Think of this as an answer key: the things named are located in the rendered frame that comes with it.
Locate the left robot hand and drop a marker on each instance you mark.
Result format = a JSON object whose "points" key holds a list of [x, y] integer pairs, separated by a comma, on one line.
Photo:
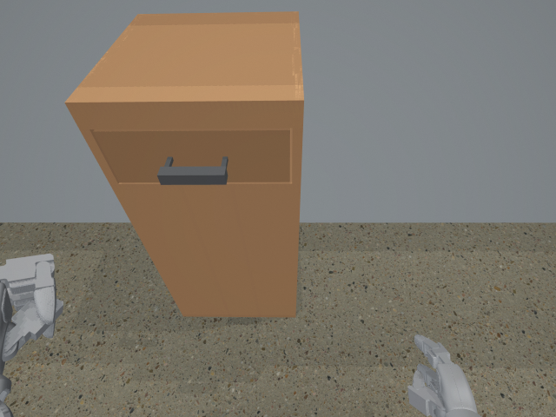
{"points": [[28, 284]]}

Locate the handle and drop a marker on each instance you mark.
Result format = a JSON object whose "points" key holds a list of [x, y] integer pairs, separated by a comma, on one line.
{"points": [[168, 175]]}

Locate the cabinet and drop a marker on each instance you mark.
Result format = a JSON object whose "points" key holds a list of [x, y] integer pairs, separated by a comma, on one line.
{"points": [[221, 250]]}

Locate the drawer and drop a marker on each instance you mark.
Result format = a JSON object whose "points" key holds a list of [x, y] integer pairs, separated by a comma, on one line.
{"points": [[254, 155]]}

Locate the right robot hand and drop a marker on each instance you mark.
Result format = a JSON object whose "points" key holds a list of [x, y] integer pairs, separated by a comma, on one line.
{"points": [[446, 390]]}

